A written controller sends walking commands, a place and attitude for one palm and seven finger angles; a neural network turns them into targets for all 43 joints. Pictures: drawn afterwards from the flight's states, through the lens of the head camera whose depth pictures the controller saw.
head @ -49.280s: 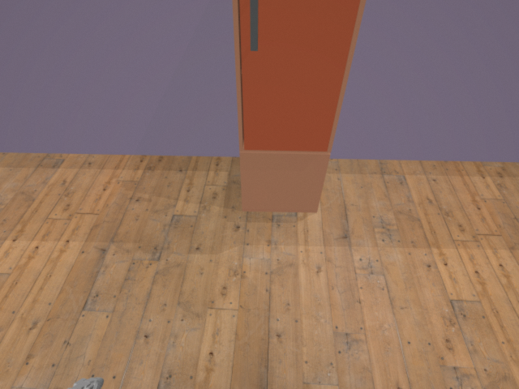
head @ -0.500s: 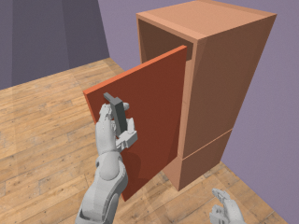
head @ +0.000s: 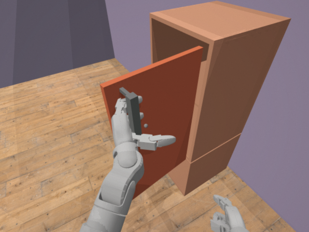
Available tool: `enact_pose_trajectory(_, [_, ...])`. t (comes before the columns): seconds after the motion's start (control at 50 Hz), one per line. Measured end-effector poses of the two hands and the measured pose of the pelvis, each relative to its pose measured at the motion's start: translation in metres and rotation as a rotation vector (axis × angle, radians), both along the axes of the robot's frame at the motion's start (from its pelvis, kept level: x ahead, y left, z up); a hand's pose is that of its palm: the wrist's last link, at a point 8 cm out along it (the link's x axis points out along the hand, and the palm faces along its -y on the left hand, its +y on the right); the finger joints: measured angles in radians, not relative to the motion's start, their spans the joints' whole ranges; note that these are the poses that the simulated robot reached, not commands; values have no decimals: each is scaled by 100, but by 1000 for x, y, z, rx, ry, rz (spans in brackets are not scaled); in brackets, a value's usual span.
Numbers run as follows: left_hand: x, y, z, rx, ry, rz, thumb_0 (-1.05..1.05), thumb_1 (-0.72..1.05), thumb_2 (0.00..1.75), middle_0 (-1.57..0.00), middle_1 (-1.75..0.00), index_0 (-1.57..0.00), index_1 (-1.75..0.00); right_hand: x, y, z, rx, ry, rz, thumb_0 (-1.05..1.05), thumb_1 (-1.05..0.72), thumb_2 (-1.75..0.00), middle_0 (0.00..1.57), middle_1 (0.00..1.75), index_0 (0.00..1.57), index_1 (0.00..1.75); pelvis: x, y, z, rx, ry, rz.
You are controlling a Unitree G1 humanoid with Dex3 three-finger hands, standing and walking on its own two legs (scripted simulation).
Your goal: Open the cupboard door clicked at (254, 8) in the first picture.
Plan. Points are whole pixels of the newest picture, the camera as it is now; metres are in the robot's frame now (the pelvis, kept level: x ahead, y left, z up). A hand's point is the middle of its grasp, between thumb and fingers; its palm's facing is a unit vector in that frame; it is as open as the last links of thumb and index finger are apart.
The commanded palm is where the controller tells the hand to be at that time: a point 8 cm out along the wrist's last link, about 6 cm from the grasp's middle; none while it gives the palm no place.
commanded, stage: open thumb and fingers to let go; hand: left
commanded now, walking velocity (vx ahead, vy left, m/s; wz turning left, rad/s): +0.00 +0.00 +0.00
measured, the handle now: (130, 115) +0.36 +0.11 +0.15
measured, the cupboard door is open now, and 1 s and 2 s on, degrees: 97 100 100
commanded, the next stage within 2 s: slide the hand sideways off the handle in 0.22 s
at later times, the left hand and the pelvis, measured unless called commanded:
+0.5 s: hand (140, 135) +0.29 +0.07 +0.15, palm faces -0.05 -0.99 -0.10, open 15.9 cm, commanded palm +0.27 +0.10 +0.15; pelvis +0.00 +0.00 +0.00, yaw +1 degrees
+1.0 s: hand (136, 145) +0.27 +0.08 +0.14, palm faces -0.08 -1.00 -0.03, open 16.1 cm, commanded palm +0.23 +0.14 +0.15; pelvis +0.03 -0.01 +0.00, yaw -1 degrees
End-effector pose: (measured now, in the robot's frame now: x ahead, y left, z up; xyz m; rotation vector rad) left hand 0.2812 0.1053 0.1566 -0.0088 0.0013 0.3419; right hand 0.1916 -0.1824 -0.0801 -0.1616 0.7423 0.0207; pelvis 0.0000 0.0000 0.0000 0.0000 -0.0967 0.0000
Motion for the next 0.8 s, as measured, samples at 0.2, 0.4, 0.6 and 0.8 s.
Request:
enact_pose_trajectory(0.2, [-1,1,-1,6,-4,-20,-1,-49,30,-32,-79,-33,-78,-10,0,-6,2,33,-10,1,-91,-90,20,30,20,30,-1,5,-1,0,0,-6])
enact_pose_trajectory(0.4, [-4,7,-3,51,-35,-131,-1,-50,30,-38,-60,-35,-59,-4,0,-1,-5,20,0,1,-91,-90,20,30,20,30,1,5,-1,3,2,0])
enact_pose_trajectory(0.6, [-3,20,-3,32,-42,-456,-1,-50,29,-22,-37,-19,-39,1,-4,3,-8,-48,-2,1,-91,-90,20,30,20,30,4,4,-3,4,2,13])
enact_pose_trajectory(0.8, [-9,12,-4,33,-48,-435,-1,-50,30,-23,-35,-19,-37,15,-7,11,29,-82,-2,1,-91,-90,20,30,20,30,16,-2,-3,5,23,-13])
